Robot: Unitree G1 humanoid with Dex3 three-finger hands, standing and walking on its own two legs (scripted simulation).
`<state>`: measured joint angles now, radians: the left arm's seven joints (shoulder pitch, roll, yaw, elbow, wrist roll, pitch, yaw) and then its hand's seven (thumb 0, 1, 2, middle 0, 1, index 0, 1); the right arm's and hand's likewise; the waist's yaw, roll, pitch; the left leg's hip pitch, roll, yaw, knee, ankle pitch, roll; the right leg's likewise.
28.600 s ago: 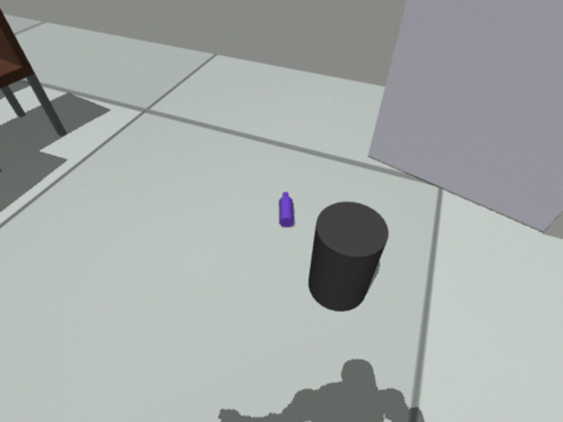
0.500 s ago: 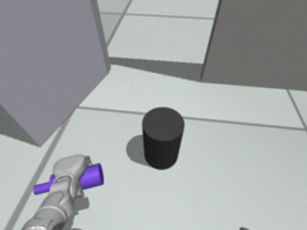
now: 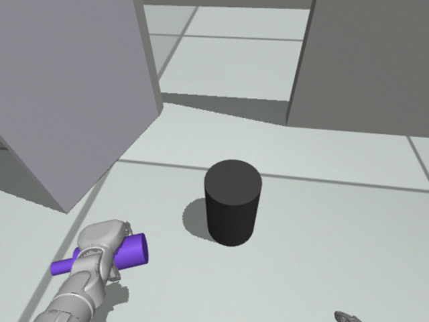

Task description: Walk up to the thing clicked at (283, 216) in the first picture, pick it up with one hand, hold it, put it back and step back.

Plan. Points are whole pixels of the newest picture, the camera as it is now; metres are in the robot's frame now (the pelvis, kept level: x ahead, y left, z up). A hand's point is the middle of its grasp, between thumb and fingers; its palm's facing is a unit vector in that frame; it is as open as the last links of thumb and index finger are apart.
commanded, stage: hold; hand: left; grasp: from above
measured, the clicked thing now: (100, 258) +0.30 +0.25 -0.09
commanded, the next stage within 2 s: crouch in 1.22 s
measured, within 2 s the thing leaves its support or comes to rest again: neither
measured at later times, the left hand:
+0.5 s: hand (105, 262) +0.28 +0.22 -0.05, palm faces -0.42 -0.11 -0.90, open 9.4 cm
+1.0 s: hand (105, 260) +0.28 +0.22 -0.04, palm faces -0.45 -0.11 -0.89, open 9.4 cm
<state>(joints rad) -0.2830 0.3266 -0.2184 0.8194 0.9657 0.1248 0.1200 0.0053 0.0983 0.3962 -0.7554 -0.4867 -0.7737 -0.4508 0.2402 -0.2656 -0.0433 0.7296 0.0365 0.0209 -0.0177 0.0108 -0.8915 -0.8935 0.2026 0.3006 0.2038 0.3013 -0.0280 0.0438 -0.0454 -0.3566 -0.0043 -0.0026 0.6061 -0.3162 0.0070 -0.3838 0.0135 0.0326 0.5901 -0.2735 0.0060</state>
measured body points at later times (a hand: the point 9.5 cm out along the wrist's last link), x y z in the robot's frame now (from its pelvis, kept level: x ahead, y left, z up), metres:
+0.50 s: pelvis -0.02 +0.00 +0.00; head -0.01 -0.02 +0.45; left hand +0.29 +0.22 +0.00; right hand +0.12 -0.26 -0.11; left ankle +0.00 +0.11 -0.73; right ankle +0.02 -0.12 -0.73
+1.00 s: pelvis -0.01 +0.00 +0.01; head -0.01 -0.02 +0.46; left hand +0.30 +0.22 +0.01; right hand +0.14 -0.25 -0.10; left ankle +0.00 +0.11 -0.73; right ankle +0.02 -0.12 -0.73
